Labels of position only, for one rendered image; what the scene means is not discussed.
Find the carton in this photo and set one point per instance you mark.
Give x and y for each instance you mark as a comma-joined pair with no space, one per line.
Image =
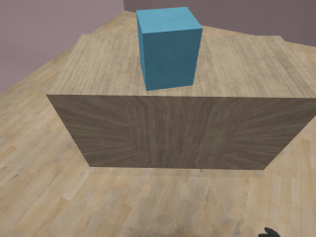
169,41

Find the robot right hand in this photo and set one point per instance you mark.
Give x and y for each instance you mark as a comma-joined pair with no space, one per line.
271,233

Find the pedestal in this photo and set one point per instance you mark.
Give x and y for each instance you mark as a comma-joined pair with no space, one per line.
250,97

